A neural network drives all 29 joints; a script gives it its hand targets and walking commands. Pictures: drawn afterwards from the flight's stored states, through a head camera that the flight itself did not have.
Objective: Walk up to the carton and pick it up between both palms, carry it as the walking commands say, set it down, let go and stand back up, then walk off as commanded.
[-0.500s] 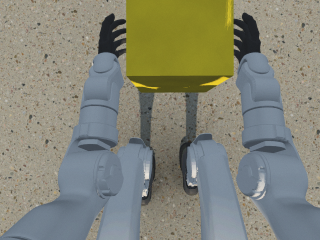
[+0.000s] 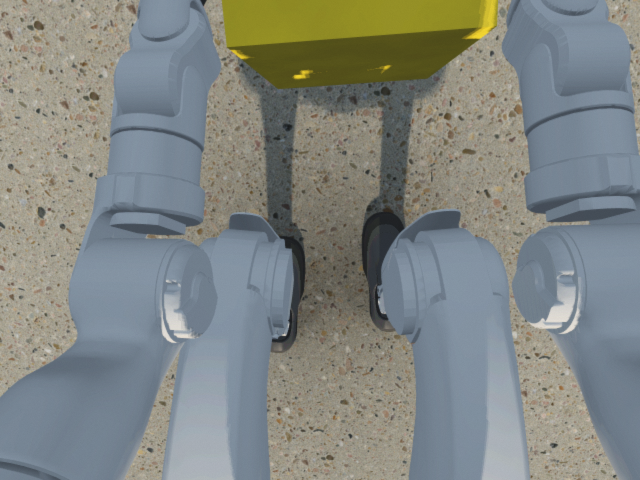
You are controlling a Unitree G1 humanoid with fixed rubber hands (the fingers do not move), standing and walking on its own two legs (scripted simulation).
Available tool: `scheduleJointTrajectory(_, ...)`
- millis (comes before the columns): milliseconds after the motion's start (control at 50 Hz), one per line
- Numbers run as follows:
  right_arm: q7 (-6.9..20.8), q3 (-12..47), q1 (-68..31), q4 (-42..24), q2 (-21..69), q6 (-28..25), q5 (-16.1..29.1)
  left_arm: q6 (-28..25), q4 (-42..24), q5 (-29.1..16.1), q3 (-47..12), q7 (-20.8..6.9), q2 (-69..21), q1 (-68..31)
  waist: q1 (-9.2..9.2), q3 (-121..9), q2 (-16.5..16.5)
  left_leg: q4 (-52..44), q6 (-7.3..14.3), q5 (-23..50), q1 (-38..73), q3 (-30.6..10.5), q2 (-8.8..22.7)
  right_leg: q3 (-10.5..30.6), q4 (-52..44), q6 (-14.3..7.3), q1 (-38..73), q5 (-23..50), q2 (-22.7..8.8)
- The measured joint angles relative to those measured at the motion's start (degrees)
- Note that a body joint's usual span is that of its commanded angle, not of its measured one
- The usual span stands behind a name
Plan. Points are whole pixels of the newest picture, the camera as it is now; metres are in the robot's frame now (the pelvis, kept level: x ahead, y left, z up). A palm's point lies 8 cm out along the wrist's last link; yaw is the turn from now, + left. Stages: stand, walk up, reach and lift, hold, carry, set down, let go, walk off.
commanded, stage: set down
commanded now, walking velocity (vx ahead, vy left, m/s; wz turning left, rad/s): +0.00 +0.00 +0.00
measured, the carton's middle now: out of the picture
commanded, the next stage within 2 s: none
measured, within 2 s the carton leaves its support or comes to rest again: rests again in 0.54 s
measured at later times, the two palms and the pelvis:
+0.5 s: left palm out of the picture +0.56 +0.12 -0.19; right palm out of the picture +0.56 -0.18 -0.19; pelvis +0.01 +0.00 -0.04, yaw +1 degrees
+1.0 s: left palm out of the picture +0.56 +0.12 -0.19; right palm out of the picture +0.56 -0.19 -0.19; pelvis +0.01 +0.00 -0.05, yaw +1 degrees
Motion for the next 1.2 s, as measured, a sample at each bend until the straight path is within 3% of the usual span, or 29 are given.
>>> scheduleJointTrajectory(160,1.6,-3.4,-3.8,9.6,0.1,-3.8,-5.0,-2.5,9.2,4.9,4.5,-2.1,0.0,-5.3,0.65,-4.7,0.6,2.1,0.3,0.1,-4.8,0.3,-0.1,-0.1,2.0,0.1,-4.7,0.1,-0.3)
scheduleJointTrajectory(240,1.9,-3.3,-4.4,8.7,-0.6,-3.9,-5.1,-2.9,9.4,3.8,2.7,-2.6,0.9,-6.7,0.59,-1.8,0.6,3.9,0.3,-0.3,-5.3,0.1,-0.4,-0.6,3.7,-0.1,-4.9,-0.5,-0.8)
scheduleJointTrajectory(360,2.7,0.4,-4.6,7.8,-3.5,-3.0,-0.4,-1.9,8.3,-1.2,-2.4,-1.9,2.3,-6.2,0.44,-0.1,2.0,6.6,0.7,-1.0,-7.0,0.4,-0.8,-0.8,6.3,0.1,-6.2,-1.5,-1.4)
scheduleJointTrajectory(440,1.1,1.0,-4.5,8.9,-2.9,-3.6,0.7,-2.5,9.0,-2.1,-2.5,1.0,1.7,-6.1,0.08,-0.2,1.9,7.7,1.0,-1.8,-6.0,0.9,-0.7,-0.6,7.5,0.2,-5.5,-2.2,-1.3)
scheduleJointTrajectory(840,3.3,-0.5,-5.4,13.0,-3.7,-5.2,-0.1,-4.7,14.5,0.1,-0.5,-3.0,2.2,-8.1,0.23,-0.6,1.2,9.0,0.5,-0.2,-8.3,0.4,-0.5,-1.4,8.3,-0.3,-7.6,-0.3,-1.5)
scheduleJointTrajectory(1200,6.6,-3.4,-2.3,14.0,-3.5,-6.8,-1.7,-5.7,13.8,2.9,1.2,-5.5,0.5,-5.2,0.43,-5.9,1.0,9.6,0.7,-0.7,-11.8,0.1,-1.1,-1.7,8.8,0.0,-10.6,-1.2,-1.9)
